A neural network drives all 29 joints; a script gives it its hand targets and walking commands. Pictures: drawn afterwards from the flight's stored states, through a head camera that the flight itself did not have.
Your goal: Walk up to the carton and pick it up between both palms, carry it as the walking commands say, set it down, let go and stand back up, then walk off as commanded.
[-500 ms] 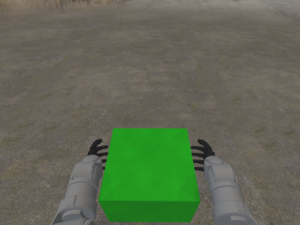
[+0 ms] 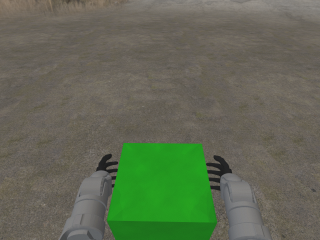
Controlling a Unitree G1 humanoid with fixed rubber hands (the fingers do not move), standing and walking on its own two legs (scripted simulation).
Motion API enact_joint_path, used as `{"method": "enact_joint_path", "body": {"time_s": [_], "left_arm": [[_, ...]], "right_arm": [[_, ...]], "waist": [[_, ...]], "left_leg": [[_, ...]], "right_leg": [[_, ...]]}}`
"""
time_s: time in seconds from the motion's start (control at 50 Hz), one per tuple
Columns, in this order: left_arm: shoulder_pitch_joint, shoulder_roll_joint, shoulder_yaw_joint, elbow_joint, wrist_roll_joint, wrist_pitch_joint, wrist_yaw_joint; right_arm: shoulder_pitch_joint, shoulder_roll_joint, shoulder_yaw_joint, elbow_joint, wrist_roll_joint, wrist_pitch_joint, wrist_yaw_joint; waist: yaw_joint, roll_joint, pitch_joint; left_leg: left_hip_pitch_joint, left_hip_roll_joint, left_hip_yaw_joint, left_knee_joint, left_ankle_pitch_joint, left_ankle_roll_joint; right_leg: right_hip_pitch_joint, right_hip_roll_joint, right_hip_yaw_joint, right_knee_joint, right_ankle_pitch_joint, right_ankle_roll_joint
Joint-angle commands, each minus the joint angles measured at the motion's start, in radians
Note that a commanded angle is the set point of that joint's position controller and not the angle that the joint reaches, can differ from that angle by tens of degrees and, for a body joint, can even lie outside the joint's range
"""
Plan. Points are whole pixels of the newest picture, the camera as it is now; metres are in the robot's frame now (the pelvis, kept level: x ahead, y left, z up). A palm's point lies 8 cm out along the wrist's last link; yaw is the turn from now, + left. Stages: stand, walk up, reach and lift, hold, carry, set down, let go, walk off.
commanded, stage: reach and lift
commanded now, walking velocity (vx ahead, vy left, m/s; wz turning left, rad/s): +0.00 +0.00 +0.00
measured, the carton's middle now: (162, 191) +0.32 +0.00 -0.05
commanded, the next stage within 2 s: hold in 0.96 s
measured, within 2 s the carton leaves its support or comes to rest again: neither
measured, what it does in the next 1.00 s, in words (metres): stands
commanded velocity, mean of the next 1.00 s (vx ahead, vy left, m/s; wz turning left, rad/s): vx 0.00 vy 0.00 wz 0.00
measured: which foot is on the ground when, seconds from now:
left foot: down 0.00-1.00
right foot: down 0.00-1.00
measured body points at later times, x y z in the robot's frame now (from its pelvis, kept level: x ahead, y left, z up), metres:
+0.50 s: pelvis -0.01 +0.00 +0.00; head -0.07 +0.00 +0.45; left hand +0.31 +0.17 +0.03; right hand +0.31 -0.17 +0.03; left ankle +0.01 +0.12 -0.74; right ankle +0.03 -0.13 -0.74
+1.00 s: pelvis -0.01 +0.00 +0.00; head -0.08 +0.00 +0.44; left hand +0.30 +0.17 +0.03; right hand +0.29 -0.17 +0.03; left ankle +0.01 +0.12 -0.74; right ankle +0.03 -0.13 -0.74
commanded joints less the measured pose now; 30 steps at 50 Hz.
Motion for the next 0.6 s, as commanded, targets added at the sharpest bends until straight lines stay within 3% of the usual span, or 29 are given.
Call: {"method": "enact_joint_path", "body": {"time_s": [0.0,0.02,0.06,0.1,0.12,0.14,0.16,0.18,0.22,0.26,0.28,0.34,0.36,0.38,0.4,0.42,0.44,0.46,0.48,0.52,0.54,0.58], "left_arm": [[-0.655,-1.115,-0.475,-0.224,-0.227,-0.011,-0.480],[-0.653,-1.117,-0.468,-0.213,-0.229,-0.011,-0.478],[-0.684,-1.148,-0.484,-0.220,-0.248,-0.015,-0.480],[-0.675,-1.124,-0.476,-0.221,-0.237,-0.018,-0.483],[-0.676,-1.117,-0.487,-0.232,-0.246,-0.018,-0.481],[-0.650,-1.132,-0.481,-0.222,-0.240,-0.017,-0.484],[-0.663,-1.120,-0.490,-0.260,-0.233,-0.014,-0.483],[-0.652,-1.116,-0.478,-0.240,-0.236,-0.016,-0.484],[-0.699,-1.105,-0.479,-0.229,-0.234,-0.016,-0.491],[-0.709,-1.119,-0.474,-0.219,-0.230,-0.019,-0.497],[-0.686,-1.107,-0.473,-0.205,-0.232,-0.026,-0.496],[-0.693,-1.116,-0.476,-0.222,-0.236,-0.018,-0.502],[-0.691,-1.113,-0.471,-0.201,-0.234,-0.018,-0.506],[-0.677,-1.097,-0.459,-0.199,-0.215,-0.018,-0.508],[-0.659,-1.091,-0.449,-0.191,-0.217,-0.019,-0.508],[-0.673,-1.103,-0.463,-0.199,-0.217,-0.024,-0.511],[-0.645,-1.105,-0.481,-0.213,-0.232,-0.019,-0.511],[-0.661,-1.092,-0.479,-0.256,-0.222,-0.020,-0.509],[-0.653,-1.089,-0.495,-0.249,-0.245,-0.019,-0.511],[-0.600,-1.096,-0.486,-0.241,-0.233,-0.014,-0.510],[-0.614,-1.099,-0.510,-0.249,-0.245,-0.015,-0.509],[-0.601,-1.103,-0.515,-0.281,-0.246,-0.015,-0.509]], "right_arm": [[-0.665,1.052,0.463,-0.175,0.286,-0.067,0.374],[-0.681,1.058,0.484,-0.180,0.293,-0.064,0.373],[-0.698,1.061,0.482,-0.192,0.298,-0.073,0.374],[-0.733,1.078,0.492,-0.209,0.303,-0.073,0.376],[-0.671,1.071,0.479,-0.181,0.291,-0.069,0.374],[-0.696,1.077,0.489,-0.223,0.301,-0.074,0.375],[-0.674,1.087,0.488,-0.200,0.302,-0.067,0.373],[-0.678,1.089,0.484,-0.188,0.303,-0.062,0.377],[-0.674,1.073,0.458,-0.154,0.280,-0.066,0.380],[-0.728,1.089,0.470,-0.183,0.288,-0.075,0.378],[-0.728,1.097,0.482,-0.198,0.288,-0.076,0.378],[-0.682,1.109,0.476,-0.159,0.285,-0.064,0.380],[-0.681,1.096,0.450,-0.137,0.272,-0.064,0.381],[-0.689,1.099,0.453,-0.146,0.272,-0.066,0.377],[-0.708,1.103,0.468,-0.171,0.286,-0.068,0.383],[-0.685,1.103,0.469,-0.170,0.278,-0.073,0.380],[-0.660,1.100,0.486,-0.187,0.285,-0.067,0.379],[-0.649,1.117,0.477,-0.173,0.292,-0.064,0.380],[-0.618,1.108,0.481,-0.170,0.285,-0.059,0.380],[-0.623,1.091,0.493,-0.211,0.293,-0.057,0.373],[-0.625,1.085,0.501,-0.226,0.292,-0.063,0.369],[-0.648,1.097,0.530,-0.273,0.316,-0.062,0.370]], "waist": [[-0.014,0.018,-0.346],[0.000,0.007,-0.336],[-0.019,0.017,-0.363],[0.005,0.004,-0.372],[-0.008,0.006,-0.350],[-0.005,-0.006,-0.370],[0.006,0.034,-0.369],[0.012,-0.008,-0.365],[-0.001,0.022,-0.319],[0.017,0.010,-0.351],[0.017,-0.032,-0.356],[0.014,0.002,-0.365],[0.000,-0.019,-0.330],[0.019,0.027,-0.321],[0.026,-0.031,-0.321],[0.011,0.000,-0.359],[0.010,-0.020,-0.348],[0.024,0.027,-0.368],[0.000,-0.019,-0.343],[0.015,-0.001,-0.342],[0.003,-0.009,-0.382],[0.024,0.005,-0.404]], "left_leg": [[0.089,-0.076,-0.049,-0.064,0.194,-0.006],[0.070,-0.075,-0.047,-0.069,0.179,0.000],[0.078,-0.074,-0.057,-0.060,0.171,-0.003],[0.072,-0.077,-0.050,-0.062,0.166,-0.003],[0.073,-0.082,-0.045,-0.064,0.170,0.000],[0.084,-0.077,-0.047,-0.059,0.179,0.005],[0.079,-0.082,-0.042,-0.063,0.191,0.000],[0.079,-0.077,-0.047,-0.064,0.183,0.006],[0.063,-0.083,-0.037,-0.070,0.109,0.002],[0.049,-0.079,-0.039,-0.069,0.092,0.008],[0.067,-0.080,-0.041,-0.061,0.091,0.013],[0.061,-0.084,-0.034,-0.072,0.101,0.007],[0.063,-0.077,-0.041,-0.074,0.074,0.014],[0.043,-0.082,-0.034,-0.077,0.060,0.009],[0.029,-0.078,-0.035,-0.077,0.078,0.016],[0.067,-0.082,-0.036,-0.068,0.115,0.017],[0.077,-0.079,-0.037,-0.073,0.125,0.013],[0.068,-0.090,-0.024,-0.075,0.146,0.010],[0.087,-0.088,-0.032,-0.072,0.140,0.012],[0.076,-0.083,-0.036,-0.075,0.183,0.012],[0.106,-0.089,-0.040,-0.067,0.205,0.010],[0.100,-0.093,-0.035,-0.065,0.221,0.008]], "right_leg": [[0.257,0.087,0.002,-0.088,0.215,-0.017],[0.265,0.084,0.005,-0.086,0.219,-0.013],[0.261,0.084,0.007,-0.074,0.212,-0.017],[0.266,0.087,0.002,-0.076,0.200,-0.012],[0.261,0.082,0.011,-0.083,0.214,-0.012],[0.257,0.079,0.012,-0.083,0.220,-0.012],[0.266,0.083,0.013,-0.082,0.223,-0.014],[0.259,0.084,0.012,-0.082,0.207,-0.010],[0.227,0.082,0.010,-0.097,0.132,-0.018],[0.242,0.083,0.013,-0.092,0.108,-0.017],[0.233,0.082,0.007,-0.094,0.109,-0.012],[0.255,0.085,0.008,-0.095,0.132,-0.014],[0.226,0.080,0.009,-0.099,0.094,-0.014],[0.251,0.082,0.012,-0.095,0.086,-0.017],[0.249,0.084,0.007,-0.092,0.102,-0.013],[0.246,0.076,0.015,-0.095,0.141,-0.012],[0.246,0.085,0.001,-0.095,0.151,-0.009],[0.279,0.081,0.019,-0.093,0.178,-0.011],[0.251,0.081,0.011,-0.104,0.177,-0.007],[0.283,0.087,0.006,-0.095,0.216,-0.005],[0.278,0.084,0.012,-0.096,0.238,-0.006],[0.289,0.089,0.015,-0.088,0.240,-0.009]]}}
